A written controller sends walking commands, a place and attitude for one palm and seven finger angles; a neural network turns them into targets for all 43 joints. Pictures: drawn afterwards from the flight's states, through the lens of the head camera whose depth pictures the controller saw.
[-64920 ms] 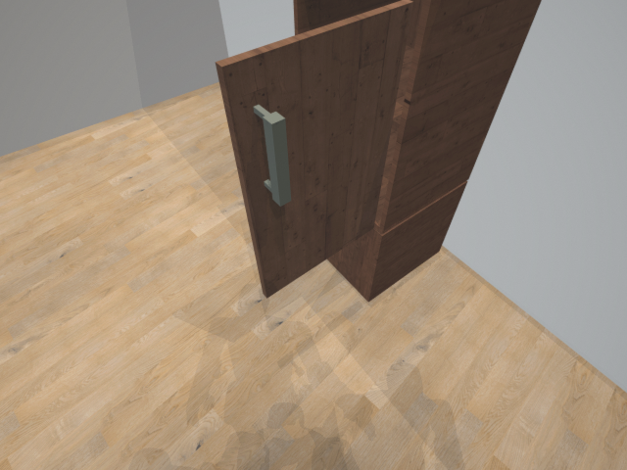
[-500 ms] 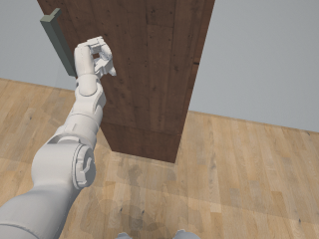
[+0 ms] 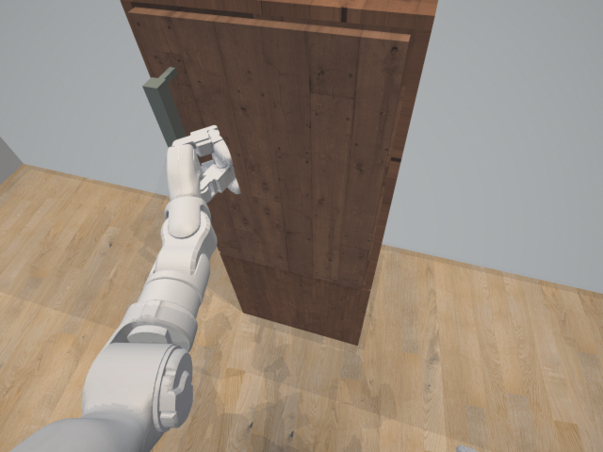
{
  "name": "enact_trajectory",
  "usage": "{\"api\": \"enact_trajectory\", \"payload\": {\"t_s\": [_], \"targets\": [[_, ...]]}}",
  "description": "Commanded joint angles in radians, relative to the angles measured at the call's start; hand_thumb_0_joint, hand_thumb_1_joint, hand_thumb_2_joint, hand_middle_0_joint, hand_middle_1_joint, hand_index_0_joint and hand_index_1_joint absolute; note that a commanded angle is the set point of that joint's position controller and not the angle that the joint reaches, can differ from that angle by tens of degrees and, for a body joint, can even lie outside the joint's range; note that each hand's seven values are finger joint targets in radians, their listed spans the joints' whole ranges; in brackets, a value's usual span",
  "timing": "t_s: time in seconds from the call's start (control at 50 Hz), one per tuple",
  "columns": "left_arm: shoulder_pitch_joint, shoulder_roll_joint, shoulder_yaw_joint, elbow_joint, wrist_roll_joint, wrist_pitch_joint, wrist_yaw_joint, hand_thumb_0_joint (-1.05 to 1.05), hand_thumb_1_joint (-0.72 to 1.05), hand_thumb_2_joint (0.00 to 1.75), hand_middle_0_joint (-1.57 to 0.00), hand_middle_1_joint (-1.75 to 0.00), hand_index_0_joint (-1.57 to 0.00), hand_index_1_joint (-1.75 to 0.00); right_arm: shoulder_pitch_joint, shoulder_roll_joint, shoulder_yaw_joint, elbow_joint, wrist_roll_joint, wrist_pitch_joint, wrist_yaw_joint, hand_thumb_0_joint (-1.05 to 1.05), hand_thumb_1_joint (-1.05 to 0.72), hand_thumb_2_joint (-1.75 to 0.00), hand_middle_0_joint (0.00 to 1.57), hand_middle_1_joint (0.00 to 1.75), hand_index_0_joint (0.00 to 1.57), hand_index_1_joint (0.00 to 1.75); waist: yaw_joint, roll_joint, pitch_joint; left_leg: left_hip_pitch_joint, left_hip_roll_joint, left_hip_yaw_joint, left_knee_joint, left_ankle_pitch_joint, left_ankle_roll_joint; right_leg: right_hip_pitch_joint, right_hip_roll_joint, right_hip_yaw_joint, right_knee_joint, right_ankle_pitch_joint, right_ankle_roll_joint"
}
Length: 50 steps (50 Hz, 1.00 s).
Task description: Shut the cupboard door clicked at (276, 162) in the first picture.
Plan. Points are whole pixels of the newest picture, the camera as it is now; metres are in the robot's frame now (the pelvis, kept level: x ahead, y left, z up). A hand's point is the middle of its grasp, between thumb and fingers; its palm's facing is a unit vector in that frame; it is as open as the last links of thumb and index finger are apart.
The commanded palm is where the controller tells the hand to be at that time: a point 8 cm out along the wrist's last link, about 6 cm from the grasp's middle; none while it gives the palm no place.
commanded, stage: draw the hand back to the body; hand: left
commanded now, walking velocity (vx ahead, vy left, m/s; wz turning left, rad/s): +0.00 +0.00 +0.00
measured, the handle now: (179, 123) +0.59 +0.18 +0.12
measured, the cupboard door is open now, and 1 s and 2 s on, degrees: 0 0 0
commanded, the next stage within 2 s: step back with the hand held close in 1.40 s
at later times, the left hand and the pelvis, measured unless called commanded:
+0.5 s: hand (118, 276) +0.29 +0.18 +0.15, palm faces +0.14 -0.97 -0.18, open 3.1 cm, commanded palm +0.25 +0.23 +0.17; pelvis -0.02 +0.01 +0.02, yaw +1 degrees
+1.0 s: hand out of the picture +0.18 +0.29 +0.18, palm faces +0.44 -0.81 -0.40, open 5.9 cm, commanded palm +0.12 +0.33 +0.20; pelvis -0.01 +0.03 +0.03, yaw +2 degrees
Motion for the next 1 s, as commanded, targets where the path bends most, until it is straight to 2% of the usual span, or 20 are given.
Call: {"api": "enact_trajectory", "payload": {"t_s": [0.0, 0.02, 0.06, 0.08, 0.12, 0.14, 0.2, 0.28, 0.3, 0.32, 0.36, 0.46, 0.52, 0.56, 0.62, 0.7, 0.74, 0.86, 0.9, 0.98], "targets": [[-0.207, 0.188, -0.001, -0.425, -0.016, -0.041, -0.054, 0.00, 0.90, 0.90, -1.30, -1.50, -1.30, -1.50, 0.032, -0.124, -0.046, -0.135, 0.022, -0.022, -0.011, 0.00, -0.90, -0.90, 0.20, 0.30, 0.20, 0.30, 0.044, -0.150, -0.409, 0.252, -0.048, 0.029, -0.025, 0.412, 0.052, 0.311, -0.019, 0.007, -0.077, 0.829, 0.063], [-0.173, 0.186, -0.005, -0.449, -0.030, -0.014, -0.069, 0.00, 0.90, 0.90, -1.30, -1.50, -1.30, -1.50, 0.016, -0.124, -0.046, -0.137, 0.030, -0.020, -0.018, 0.00, -0.90, -0.90, 0.20, 0.30, 0.20, 0.30, 0.043, -0.173, -0.371, 0.258, -0.044, 0.030, -0.036, 0.392, 0.052, 0.313, -0.019, 0.006, -0.095, 0.818, 0.068], [-0.182, 0.158, -0.049, -0.550, -0.063, 0.028, -0.100, 0.00, 0.90, 0.90, -1.30, -1.50, -1.30, -1.50, -0.018, -0.126, -0.044, -0.147, 0.045, -0.022, -0.031, 0.00, -0.90, -0.90, 0.20, 0.30, 0.20, 0.30, 0.035, -0.158, -0.323, 0.292, -0.041, 0.027, -0.058, 0.364, 0.055, 0.300, -0.017, 0.002, -0.128, 0.742, 0.070], [-0.177, 0.124, -0.087, -0.592, -0.076, 0.049, -0.116, 0.00, 0.90, 0.90, -1.30, -1.50, -1.30, -1.50, -0.048, -0.118, -0.041, -0.148, 0.052, -0.027, -0.039, 0.00, -0.90, -0.90, 0.20, 0.30, 0.20, 0.30, 0.029, -0.113, -0.286, 0.314, -0.039, 0.028, -0.068, 0.339, 0.057, 0.273, -0.015, 0.003, -0.150, 0.693, 0.069], [-0.140, 0.144, -0.076, -0.674, -0.101, 0.079, -0.131, 0.00, 0.90, 0.90, -1.30, -1.50, -1.30, -1.50, -0.073, -0.118, -0.036, -0.148, 0.056, -0.038, -0.053, 0.00, -0.90, -0.90, 0.20, 0.30, 0.20, 0.30, 0.041, -0.097, -0.266, 0.345, -0.038, 0.020, -0.082, 0.323, 0.060, 0.270, -0.011, -0.001, -0.172, 0.631, 0.061], [-0.120, 0.128, -0.098, -0.710, -0.107, 0.092, -0.141, 0.00, 0.90, 0.90, -1.30, -1.50, -1.30, -1.50, -0.091, -0.115, -0.030, -0.151, 0.059, -0.045, -0.059, 0.00, -0.90, -0.90, 0.20, 0.30, 0.20, 0.30, 0.040, -0.089, -0.253, 0.356, -0.040, 0.017, -0.091, 0.311, 0.060, 0.264, -0.011, -0.003, -0.182, 0.601, 0.058], [-0.002, 0.158, -0.076, -0.768, -0.116, 0.123, -0.151, 0.00, 0.90, 0.90, -1.30, -1.50, -1.30, -1.50, -0.131, -0.111, -0.020, -0.152, 0.063, -0.059, -0.073, 0.00, -0.90, -0.90, 0.20, 0.30, 0.20, 0.30, 0.062, -0.088, -0.212, 0.374, -0.039, 0.007, -0.116, 0.291, 0.060, 0.259, -0.011, -0.011, -0.201, 0.526, 0.051], [0.154, 0.191, -0.049, -0.800, -0.128, 0.196, -0.168, 0.00, 0.90, 0.90, -1.19, -1.38, -1.19, -1.38, -0.198, -0.110, 0.000, -0.168, 0.069, -0.061, -0.083, 0.00, -0.90, -0.90, 0.20, 0.30, 0.20, 0.30, 0.093, -0.092, -0.140, 0.363, -0.038, 0.002, -0.158, 0.228, 0.053, 0.260, -0.018, -0.012, -0.234, 0.400, 0.043], [0.156, 0.206, -0.038, -0.824, -0.132, 0.212, -0.172, 0.00, 0.90, 0.90, -1.16, -1.35, -1.16, -1.35, -0.215, -0.110, 0.004, -0.173, 0.071, -0.060, -0.086, 0.00, -0.90, -0.90, 0.20, 0.30, 0.20, 0.30, 0.092, -0.109, -0.126, 0.364, -0.040, 0.002, -0.166, 0.213, 0.053, 0.262, -0.021, -0.009, -0.246, 0.376, 0.044], [0.229, 0.257, -0.104, -0.902, -0.053, 0.168, -0.152, 0.00, 0.90, 0.90, -1.13, -1.32, -1.13, -1.32, -0.228, -0.085, 0.011, -0.181, 0.062, -0.044, -0.094, 0.00, -0.90, -0.90, 0.20, 0.30, 0.20, 0.30, 0.067, -0.123, -0.052, 0.373, -0.039, -0.011, -0.210, 0.186, 0.053, 0.244, -0.049, 0.026, -0.297, 0.372, 0.063], [0.330, 0.279, -0.067, -0.905, -0.055, 0.158, -0.137, 0.00, 0.90, 0.90, -1.08, -1.26, -1.08, -1.26, -0.255, -0.091, 0.013, -0.187, 0.061, -0.030, -0.105, 0.00, -0.90, -0.90, 0.20, 0.30, 0.20, 0.30, 0.084, -0.141, -0.022, 0.370, -0.035, -0.013, -0.229, 0.162, 0.055, 0.267, -0.052, 0.031, -0.331, 0.322, 0.065], [0.413, 0.314, -0.051, -1.097, -0.035, 0.148, -0.118, 0.00, 0.90, 0.90, -0.94, -1.11, -0.94, -1.11, -0.280, -0.081, 0.027, -0.198, 0.052, -0.023, -0.113, 0.00, -0.90, -0.90, 0.20, 0.30, 0.20, 0.30, 0.087, 0.001, -0.049, 0.483, -0.023, -0.020, -0.285, 0.204, 0.049, 0.316, -0.031, 0.002, -0.361, 0.281, 0.033], [0.470, 0.297, -0.067, -1.195, -0.028, 0.144, -0.107, 0.00, 0.90, 0.90, -0.86, -1.02, -0.86, -1.02, -0.290, -0.076, 0.035, -0.200, 0.046, -0.035, -0.113, 0.00, -0.90, -0.90, 0.20, 0.30, 0.20, 0.30, 0.084, 0.044, -0.036, 0.524, -0.015, -0.034, -0.319, 0.216, 0.040, 0.328, -0.024, -0.013, -0.373, 0.272, 0.023], [0.537, 0.318, -0.047, -1.225, -0.024, 0.145, -0.101, 0.00, 0.90, 0.90, -0.81, -0.96, -0.81, -0.96, -0.292, -0.086, 0.032, -0.195, 0.040, -0.046, -0.115, 0.00, -0.90, -0.90, 0.20, 0.30, 0.20, 0.30, 0.090, 0.019, -0.033, 0.539, -0.011, -0.043, -0.336, 0.222, 0.040, 0.337, -0.018, -0.016, -0.391, 0.268, 0.023], [0.625, 0.302, -0.046, -1.265, -0.023, 0.148, -0.097, 0.00, 0.90, 0.90, -0.72, -0.87, -0.72, -0.87, -0.298, -0.082, 0.036, -0.192, 0.037, -0.050, -0.116, 0.00, -0.90, -0.90, 0.20, 0.30, 0.20, 0.30, 0.091, -0.004, -0.001, 0.544, -0.006, -0.054, -0.358, 0.218, 0.036, 0.346, -0.018, -0.026, -0.395, 0.260, 0.022], [0.754, 0.332, 0.018, -1.285, -0.023, 0.151, -0.093, 0.00, 0.90, 0.90, -0.61, -0.75, -0.61, -0.75, -0.304, -0.084, 0.035, -0.185, 0.033, -0.051, -0.116, 0.00, -0.90, -0.90, 0.20, 0.30, 0.20, 0.30, 0.106, -0.041, 0.041, 0.523, -0.004, -0.059, -0.375, 0.211, 0.033, 0.363, -0.020, -0.031, -0.407, 0.251, 0.022], [0.818, 0.359, 0.064, -1.326, -0.024, 0.147, -0.091, 0.00, 0.90, 0.90, -0.56, -0.69, -0.56, -0.69, -0.307, -0.083, 0.031, -0.186, 0.030, -0.051, -0.116, 0.00, -0.90, -0.90, 0.20, 0.30, 0.20, 0.30, 0.115, -0.041, 0.014, 0.527, -0.005, -0.055, -0.371, 0.230, 0.033, 0.387, -0.022, -0.032, -0.405, 0.267, 0.023], [1.009, 0.442, 0.203, -1.438, -0.029, 0.137, -0.082, 0.00, 0.90, 0.90, -0.39, -0.51, -0.39, -0.51, -0.311, -0.082, 0.020, -0.183, 0.025, -0.068, -0.110, 0.00, -0.90, -0.90, 0.20, 0.30, 0.20, 0.30, 0.137, 0.004, 0.005, 0.505, -0.005, -0.046, -0.344, 0.309, 0.029, 0.422, -0.028, -0.028, -0.404, 0.340, 0.023], [1.059, 0.440, 0.218, -1.469, -0.029, 0.136, -0.076, 0.00, 0.90, 0.90, -0.34, -0.45, -0.34, -0.45, -0.305, -0.076, 0.019, -0.184, 0.025, -0.074, -0.110, 0.00, -0.90, -0.90, 0.20, 0.30, 0.20, 0.30, 0.137, 0.034, 0.014, 0.497, -0.006, -0.042, -0.339, 0.322, 0.026, 0.420, -0.033, -0.033, -0.392, 0.350, 0.024], [1.154, 0.446, 0.258, -1.488, -0.032, 0.138, -0.069, 0.00, 0.90, 0.90, -0.23, -0.33, -0.23, -0.33, -0.294, -0.081, 0.011, -0.177, 0.031, -0.093, -0.111, 0.00, -0.90, -0.90, 0.20, 0.30, 0.20, 0.30, 0.135, 0.040, 0.061, 0.481, 0.000, -0.045, -0.341, 0.306, 0.023, 0.397, -0.032, -0.034, -0.398, 0.321, 0.024]]}}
